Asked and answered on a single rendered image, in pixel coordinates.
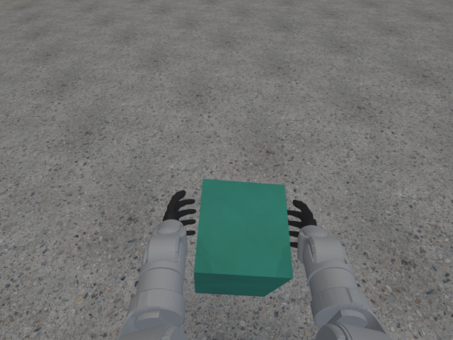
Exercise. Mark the left robot forearm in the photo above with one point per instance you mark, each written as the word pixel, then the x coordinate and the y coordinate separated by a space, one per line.
pixel 159 297

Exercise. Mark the carton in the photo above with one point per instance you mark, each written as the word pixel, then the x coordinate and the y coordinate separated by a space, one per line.
pixel 243 245

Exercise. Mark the left robot upper arm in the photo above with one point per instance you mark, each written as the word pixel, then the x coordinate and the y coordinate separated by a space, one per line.
pixel 161 332

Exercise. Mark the left robot hand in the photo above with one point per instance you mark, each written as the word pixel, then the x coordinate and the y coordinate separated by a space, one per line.
pixel 172 212

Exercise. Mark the right robot hand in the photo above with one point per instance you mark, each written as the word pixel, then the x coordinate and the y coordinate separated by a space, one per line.
pixel 305 216

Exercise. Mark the right robot upper arm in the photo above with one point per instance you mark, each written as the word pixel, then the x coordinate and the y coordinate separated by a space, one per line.
pixel 341 331

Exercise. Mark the right robot forearm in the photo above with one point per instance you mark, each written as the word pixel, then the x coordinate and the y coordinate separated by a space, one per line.
pixel 335 294

